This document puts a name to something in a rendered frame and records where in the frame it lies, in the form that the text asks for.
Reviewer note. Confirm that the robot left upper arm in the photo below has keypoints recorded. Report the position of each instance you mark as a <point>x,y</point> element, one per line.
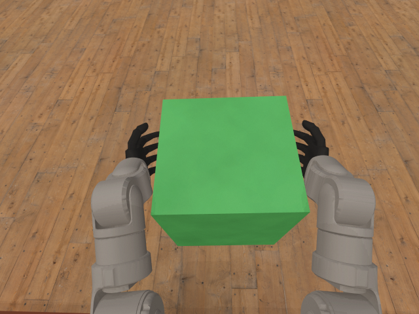
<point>132,302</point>

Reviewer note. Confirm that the robot right forearm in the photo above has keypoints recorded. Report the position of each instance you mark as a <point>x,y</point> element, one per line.
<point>345,223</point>

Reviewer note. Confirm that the carton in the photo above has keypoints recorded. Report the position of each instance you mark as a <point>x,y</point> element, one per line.
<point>227,171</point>

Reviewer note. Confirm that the right robot hand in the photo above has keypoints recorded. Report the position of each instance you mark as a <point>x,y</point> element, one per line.
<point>316,144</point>

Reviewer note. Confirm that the robot right upper arm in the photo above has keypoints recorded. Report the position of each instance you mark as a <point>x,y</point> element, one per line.
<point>326,302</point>

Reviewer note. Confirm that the robot left forearm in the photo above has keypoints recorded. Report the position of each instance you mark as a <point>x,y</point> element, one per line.
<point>118,223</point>

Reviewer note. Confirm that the left robot hand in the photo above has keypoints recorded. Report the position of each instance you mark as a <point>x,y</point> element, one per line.
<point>136,143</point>

